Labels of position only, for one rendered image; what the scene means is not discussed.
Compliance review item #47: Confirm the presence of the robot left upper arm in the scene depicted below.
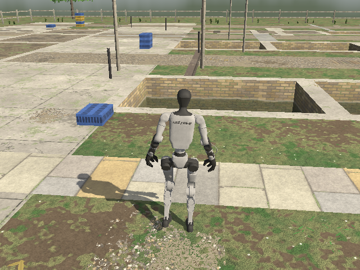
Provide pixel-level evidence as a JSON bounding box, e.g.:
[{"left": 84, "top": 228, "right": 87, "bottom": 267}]
[{"left": 154, "top": 112, "right": 171, "bottom": 143}]

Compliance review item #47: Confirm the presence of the robot left forearm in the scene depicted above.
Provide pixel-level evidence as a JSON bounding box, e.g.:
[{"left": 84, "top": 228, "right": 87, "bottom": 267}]
[{"left": 147, "top": 134, "right": 159, "bottom": 156}]

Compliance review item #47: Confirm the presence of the robot head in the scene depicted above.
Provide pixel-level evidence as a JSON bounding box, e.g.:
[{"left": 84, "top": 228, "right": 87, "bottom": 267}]
[{"left": 173, "top": 89, "right": 192, "bottom": 116}]

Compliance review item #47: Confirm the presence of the right robot hand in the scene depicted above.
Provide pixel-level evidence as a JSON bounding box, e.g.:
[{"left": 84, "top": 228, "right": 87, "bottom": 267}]
[{"left": 203, "top": 158, "right": 216, "bottom": 172}]

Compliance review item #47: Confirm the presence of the robot right upper arm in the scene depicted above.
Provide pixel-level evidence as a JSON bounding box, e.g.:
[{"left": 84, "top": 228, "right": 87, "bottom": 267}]
[{"left": 195, "top": 114, "right": 209, "bottom": 146}]

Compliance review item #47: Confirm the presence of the right robot foot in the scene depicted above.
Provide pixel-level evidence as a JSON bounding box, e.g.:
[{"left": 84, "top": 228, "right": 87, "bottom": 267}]
[{"left": 186, "top": 218, "right": 194, "bottom": 232}]

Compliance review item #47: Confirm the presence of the left robot hand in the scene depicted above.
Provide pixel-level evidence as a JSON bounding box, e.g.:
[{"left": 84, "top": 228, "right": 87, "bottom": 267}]
[{"left": 145, "top": 154, "right": 158, "bottom": 167}]

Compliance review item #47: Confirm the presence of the robot right forearm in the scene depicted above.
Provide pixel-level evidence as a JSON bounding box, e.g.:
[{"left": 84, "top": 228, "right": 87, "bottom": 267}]
[{"left": 204, "top": 137, "right": 215, "bottom": 160}]

